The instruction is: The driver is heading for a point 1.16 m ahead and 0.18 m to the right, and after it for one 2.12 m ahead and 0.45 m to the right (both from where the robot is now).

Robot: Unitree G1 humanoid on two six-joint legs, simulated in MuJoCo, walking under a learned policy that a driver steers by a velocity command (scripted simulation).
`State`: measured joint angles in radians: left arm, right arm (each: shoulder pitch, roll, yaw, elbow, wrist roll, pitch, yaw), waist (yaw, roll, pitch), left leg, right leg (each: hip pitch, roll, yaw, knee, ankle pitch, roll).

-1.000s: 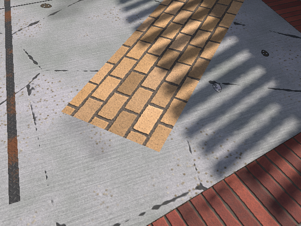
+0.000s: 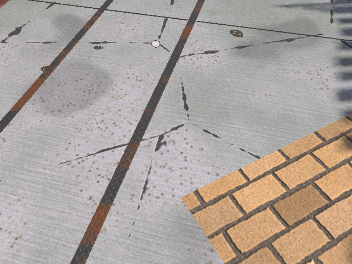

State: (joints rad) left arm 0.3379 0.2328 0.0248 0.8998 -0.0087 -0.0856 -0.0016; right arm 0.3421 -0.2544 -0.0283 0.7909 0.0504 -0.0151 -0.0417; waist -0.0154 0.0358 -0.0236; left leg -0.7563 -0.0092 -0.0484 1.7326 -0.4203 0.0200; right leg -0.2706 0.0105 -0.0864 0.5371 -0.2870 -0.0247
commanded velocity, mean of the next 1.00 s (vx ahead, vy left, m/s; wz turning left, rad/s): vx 0.50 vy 0.00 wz -0.13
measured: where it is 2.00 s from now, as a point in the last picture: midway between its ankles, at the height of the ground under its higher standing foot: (219, 152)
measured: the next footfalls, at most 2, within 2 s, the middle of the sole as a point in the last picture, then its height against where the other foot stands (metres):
left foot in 0.28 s outside the picture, level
right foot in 0.82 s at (207, 243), level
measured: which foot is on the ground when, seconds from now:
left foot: up 0.00-0.26, down 0.28-0.82, up 0.84-1.00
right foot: down 0.00-0.30, up 0.32-0.80, down 0.82-1.00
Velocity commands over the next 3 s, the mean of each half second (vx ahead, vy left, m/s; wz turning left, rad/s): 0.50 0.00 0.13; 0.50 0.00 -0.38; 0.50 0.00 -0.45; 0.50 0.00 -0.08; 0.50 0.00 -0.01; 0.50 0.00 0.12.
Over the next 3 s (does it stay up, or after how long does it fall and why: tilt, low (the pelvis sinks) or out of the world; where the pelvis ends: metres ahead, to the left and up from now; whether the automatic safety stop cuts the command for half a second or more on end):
stays up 1.52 -0.44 0.00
